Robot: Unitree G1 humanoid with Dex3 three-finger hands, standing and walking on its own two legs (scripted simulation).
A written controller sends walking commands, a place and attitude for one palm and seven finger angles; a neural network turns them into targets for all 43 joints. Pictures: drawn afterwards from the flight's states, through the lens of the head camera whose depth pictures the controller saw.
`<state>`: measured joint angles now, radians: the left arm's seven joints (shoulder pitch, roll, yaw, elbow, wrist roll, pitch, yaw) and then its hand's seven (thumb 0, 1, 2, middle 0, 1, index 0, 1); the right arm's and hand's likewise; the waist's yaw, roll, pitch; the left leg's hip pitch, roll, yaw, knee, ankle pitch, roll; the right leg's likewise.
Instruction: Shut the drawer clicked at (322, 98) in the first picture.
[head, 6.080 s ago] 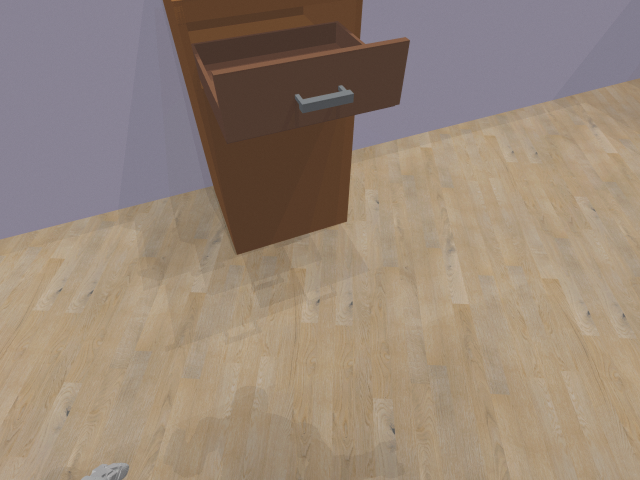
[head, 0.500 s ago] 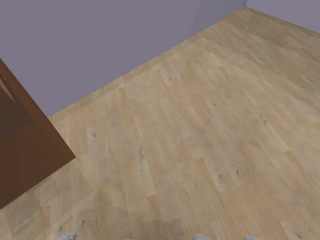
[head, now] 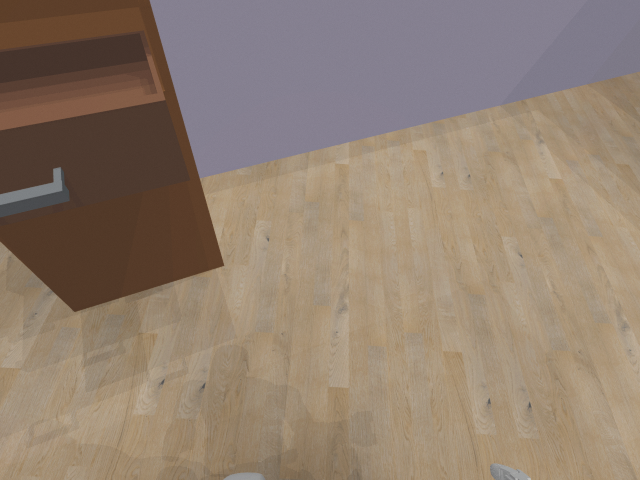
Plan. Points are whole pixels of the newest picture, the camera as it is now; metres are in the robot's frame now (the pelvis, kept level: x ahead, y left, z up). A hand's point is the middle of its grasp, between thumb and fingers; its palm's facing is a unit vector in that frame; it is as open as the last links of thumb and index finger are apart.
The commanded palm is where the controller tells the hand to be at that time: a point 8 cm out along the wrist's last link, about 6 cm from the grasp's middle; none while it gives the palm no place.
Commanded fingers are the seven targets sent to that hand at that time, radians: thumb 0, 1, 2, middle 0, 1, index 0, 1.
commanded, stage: turn to face it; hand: left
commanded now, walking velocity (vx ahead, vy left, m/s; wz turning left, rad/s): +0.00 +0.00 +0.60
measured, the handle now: (16, 192) +0.43 +0.46 +0.05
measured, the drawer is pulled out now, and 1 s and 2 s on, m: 0.29 0.29 0.29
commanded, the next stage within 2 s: take the last steps up to it in 0.64 s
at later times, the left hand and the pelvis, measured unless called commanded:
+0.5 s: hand out of the picture +0.03 +0.18 -0.12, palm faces +0.29 -0.91 -0.29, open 7.4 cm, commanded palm none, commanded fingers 0.00 0.90 0.90 -0.20 -0.30 -0.20 -0.30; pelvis +0.00 -0.04 +0.02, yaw +16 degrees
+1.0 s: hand out of the picture -0.08 +0.20 -0.15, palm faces +0.45 -0.87 -0.21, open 7.4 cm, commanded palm none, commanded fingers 0.00 0.90 0.90 -0.20 -0.30 -0.20 -0.30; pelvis -0.01 +0.01 +0.02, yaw +24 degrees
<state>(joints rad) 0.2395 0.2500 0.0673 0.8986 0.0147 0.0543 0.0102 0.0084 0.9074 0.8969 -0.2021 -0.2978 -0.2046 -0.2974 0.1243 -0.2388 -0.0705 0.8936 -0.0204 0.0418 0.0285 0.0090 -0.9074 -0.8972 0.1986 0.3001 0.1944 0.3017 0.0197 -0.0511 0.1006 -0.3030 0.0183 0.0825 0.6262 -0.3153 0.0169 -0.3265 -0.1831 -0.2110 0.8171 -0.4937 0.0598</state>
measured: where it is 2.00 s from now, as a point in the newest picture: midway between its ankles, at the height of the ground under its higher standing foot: (265, 444)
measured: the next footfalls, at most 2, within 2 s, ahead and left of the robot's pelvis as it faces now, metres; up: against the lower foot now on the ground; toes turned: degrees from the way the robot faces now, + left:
right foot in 0.34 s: +0.07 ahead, -0.13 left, +0.00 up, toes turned +9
left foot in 0.74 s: -0.04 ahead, +0.10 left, +0.00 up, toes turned +25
